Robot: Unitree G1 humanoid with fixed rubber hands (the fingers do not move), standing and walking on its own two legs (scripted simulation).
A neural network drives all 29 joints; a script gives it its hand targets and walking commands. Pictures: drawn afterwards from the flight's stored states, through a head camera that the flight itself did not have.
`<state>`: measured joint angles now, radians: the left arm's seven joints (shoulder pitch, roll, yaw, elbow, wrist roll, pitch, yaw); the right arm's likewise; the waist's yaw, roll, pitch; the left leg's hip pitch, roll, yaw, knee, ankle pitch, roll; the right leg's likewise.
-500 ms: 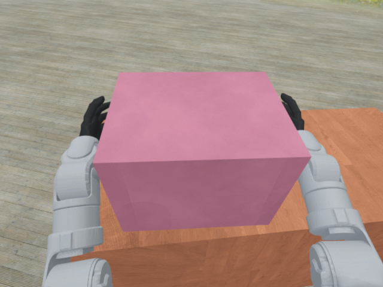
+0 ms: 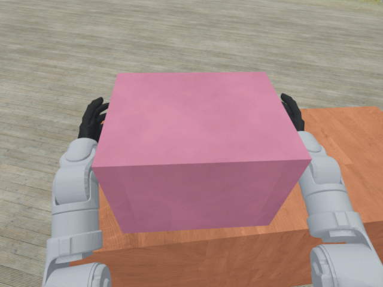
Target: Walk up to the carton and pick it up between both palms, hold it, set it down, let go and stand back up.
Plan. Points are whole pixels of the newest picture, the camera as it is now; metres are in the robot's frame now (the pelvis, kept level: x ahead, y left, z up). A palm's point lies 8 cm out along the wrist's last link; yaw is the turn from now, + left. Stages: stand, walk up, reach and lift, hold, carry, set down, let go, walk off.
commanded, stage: hold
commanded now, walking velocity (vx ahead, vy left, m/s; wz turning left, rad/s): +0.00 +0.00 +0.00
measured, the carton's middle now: (195, 151) +0.34 +0.00 +0.14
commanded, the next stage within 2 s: set down in 0.82 s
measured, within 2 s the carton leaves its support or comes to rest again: neither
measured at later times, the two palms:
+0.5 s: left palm (93, 137) +0.35 +0.20 +0.17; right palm (291, 133) +0.36 -0.20 +0.18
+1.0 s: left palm (92, 135) +0.35 +0.20 +0.18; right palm (291, 130) +0.36 -0.20 +0.18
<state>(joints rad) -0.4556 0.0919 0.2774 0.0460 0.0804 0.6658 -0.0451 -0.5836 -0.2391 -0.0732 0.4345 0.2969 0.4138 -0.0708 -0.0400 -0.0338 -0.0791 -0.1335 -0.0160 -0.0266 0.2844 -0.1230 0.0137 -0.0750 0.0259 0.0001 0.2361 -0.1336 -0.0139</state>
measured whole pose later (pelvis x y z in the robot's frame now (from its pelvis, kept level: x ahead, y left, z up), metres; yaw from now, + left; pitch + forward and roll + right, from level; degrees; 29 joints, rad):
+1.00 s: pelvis +0.00 +0.00 +0.00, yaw +0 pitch -1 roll +0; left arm -0.47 0.09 0.29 0.09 0.07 0.60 -0.06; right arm -0.58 -0.22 -0.10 0.43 0.26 0.37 -0.06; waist -0.03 -0.03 -0.09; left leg -0.13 -0.01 -0.03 0.28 -0.12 0.01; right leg -0.07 0.03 0.00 0.24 -0.14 -0.02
